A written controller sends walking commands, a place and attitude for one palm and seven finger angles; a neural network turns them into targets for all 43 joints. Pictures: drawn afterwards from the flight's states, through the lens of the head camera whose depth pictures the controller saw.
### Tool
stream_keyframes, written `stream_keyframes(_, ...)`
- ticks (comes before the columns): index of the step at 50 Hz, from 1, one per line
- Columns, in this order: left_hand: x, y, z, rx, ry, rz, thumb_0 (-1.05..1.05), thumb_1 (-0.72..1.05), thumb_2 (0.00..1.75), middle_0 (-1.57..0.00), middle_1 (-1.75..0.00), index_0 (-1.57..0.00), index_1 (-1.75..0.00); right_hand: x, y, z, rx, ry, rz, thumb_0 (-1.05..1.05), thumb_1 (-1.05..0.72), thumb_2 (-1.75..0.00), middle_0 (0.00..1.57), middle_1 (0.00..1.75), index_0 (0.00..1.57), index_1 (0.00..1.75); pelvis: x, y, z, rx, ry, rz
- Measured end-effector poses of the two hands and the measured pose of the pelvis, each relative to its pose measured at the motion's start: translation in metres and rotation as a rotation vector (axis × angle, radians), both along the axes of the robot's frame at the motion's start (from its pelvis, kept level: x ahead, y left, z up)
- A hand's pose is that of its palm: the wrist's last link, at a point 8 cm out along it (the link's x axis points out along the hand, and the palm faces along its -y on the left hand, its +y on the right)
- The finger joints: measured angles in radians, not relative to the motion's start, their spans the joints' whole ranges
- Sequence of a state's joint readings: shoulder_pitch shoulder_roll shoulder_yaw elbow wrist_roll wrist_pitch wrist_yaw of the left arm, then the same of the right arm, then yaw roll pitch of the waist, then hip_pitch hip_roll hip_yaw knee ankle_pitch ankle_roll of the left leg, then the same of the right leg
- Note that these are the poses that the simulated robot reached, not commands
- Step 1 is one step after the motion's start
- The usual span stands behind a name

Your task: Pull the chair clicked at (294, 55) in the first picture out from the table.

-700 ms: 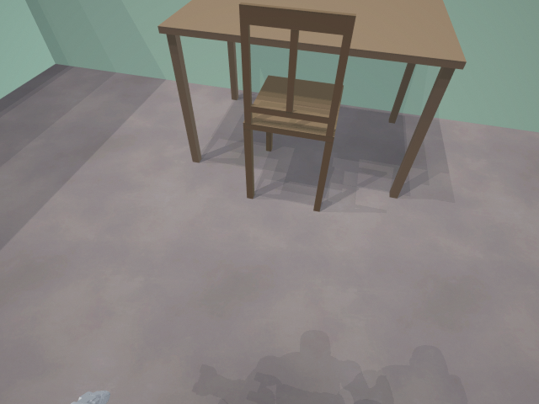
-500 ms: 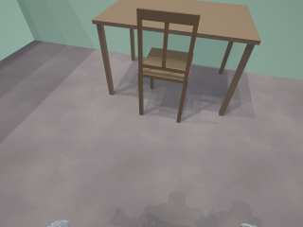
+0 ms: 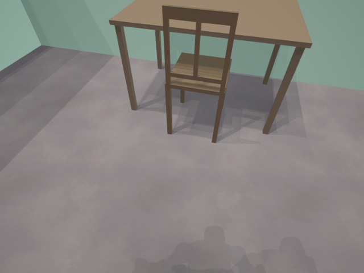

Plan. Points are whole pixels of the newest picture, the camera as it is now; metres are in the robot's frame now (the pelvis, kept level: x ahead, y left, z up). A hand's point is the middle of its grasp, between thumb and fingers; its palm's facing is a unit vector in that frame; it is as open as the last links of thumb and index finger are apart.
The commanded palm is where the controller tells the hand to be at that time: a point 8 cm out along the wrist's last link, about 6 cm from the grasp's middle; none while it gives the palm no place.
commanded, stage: stand and wait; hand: left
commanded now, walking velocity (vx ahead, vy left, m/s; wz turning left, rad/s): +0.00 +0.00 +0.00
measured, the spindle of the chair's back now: (196, 51) +1.20 -0.01 -0.08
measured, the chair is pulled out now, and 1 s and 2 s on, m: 0.00 0.00 0.00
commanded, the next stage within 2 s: look at it before walking up in 0.24 s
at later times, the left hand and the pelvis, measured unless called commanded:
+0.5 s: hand out of the picture +0.08 +0.24 -0.16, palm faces -0.04 -0.95 -0.32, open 7.4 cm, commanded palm none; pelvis +0.00 +0.00 +0.00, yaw +0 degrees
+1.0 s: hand out of the picture +0.08 +0.24 -0.15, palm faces -0.02 -0.94 -0.33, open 7.4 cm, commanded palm none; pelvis +0.01 -0.01 +0.00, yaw +0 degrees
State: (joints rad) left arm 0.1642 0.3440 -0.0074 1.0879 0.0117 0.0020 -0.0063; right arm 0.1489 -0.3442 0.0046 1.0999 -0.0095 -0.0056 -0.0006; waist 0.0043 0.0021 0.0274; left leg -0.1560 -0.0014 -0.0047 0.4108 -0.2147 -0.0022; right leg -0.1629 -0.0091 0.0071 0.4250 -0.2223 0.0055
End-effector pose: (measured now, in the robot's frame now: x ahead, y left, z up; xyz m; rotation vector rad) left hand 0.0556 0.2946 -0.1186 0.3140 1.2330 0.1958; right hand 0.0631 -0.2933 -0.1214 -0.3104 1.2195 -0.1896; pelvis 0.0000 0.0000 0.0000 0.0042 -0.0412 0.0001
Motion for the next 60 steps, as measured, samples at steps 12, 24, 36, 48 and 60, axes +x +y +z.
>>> stream_keyframes(12,0.007,-0.009,0.0,-0.013,-0.02,-0.017,0.0,0.91,0.9,-0.2,-0.3,-0.2,-0.3,-0.006,-0.001,-0.001,0.009,0.006,-0.006,0.0,-0.9,-0.89,0.21,0.3,0.2,0.29,-0.003,-0.003,0.001,0.0,0.004,-0.002)
stream_keyframes(24,0.015,-0.013,-0.002,-0.023,-0.022,-0.023,0.0,0.91,0.9,-0.2,-0.3,-0.21,-0.3,0.003,-0.001,0.001,0.007,-0.001,-0.002,0.0,-0.9,-0.89,0.21,0.3,0.2,0.29,0.001,-0.004,0.001,0.0,0.011,-0.003)
stream_keyframes(36,0.019,-0.01,0.0,-0.014,-0.015,-0.014,0.0,0.91,0.9,-0.2,-0.3,-0.21,-0.3,0.016,-0.001,0.002,0.006,-0.01,0.005,0.0,-0.9,-0.89,0.21,0.3,0.2,0.29,0.008,-0.005,0.002,0.0,0.012,-0.003)
stream_keyframes(48,0.023,-0.01,0.001,-0.011,-0.022,-0.01,0.0,0.91,0.9,-0.2,-0.3,-0.2,-0.3,0.027,-0.002,0.004,0.006,-0.022,0.014,0.0,-0.9,-0.89,0.21,0.3,0.2,0.3,0.013,-0.006,0.003,-0.001,0.01,0.0)
stream_keyframes(60,-0.006,-0.042,-0.035,-0.136,0.11,0.043,0.0,0.91,0.9,-0.2,-0.3,-0.2,-0.3,0.0,0.038,-0.022,0.073,0.075,-0.048,0.0,-0.9,-0.89,0.2,0.3,0.2,0.29,0.048,0.003,-0.011,-0.022,0.026,-0.029)
